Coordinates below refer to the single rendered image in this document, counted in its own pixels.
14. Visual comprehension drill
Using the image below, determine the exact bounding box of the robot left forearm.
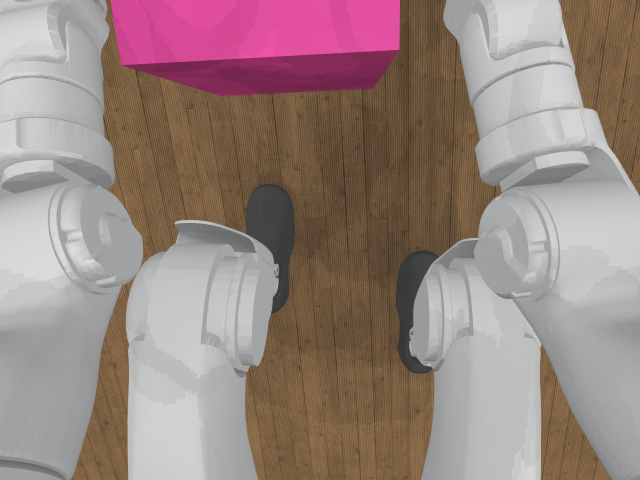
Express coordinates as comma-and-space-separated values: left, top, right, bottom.
0, 0, 115, 197

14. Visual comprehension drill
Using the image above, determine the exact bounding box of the robot left upper arm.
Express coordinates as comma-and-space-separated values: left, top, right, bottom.
0, 181, 143, 480

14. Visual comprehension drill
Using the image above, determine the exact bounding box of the robot right foot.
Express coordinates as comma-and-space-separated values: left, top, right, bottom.
396, 251, 439, 373

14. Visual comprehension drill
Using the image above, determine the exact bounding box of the carton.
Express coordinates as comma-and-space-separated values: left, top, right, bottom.
110, 0, 400, 96

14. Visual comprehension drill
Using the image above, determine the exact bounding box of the robot left thigh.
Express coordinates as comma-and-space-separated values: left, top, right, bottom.
128, 243, 270, 480

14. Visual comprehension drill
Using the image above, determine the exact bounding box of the robot right forearm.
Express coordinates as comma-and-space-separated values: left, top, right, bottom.
443, 0, 640, 198

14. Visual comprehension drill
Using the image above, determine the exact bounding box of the robot right upper arm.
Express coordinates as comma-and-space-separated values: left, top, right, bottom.
474, 178, 640, 480

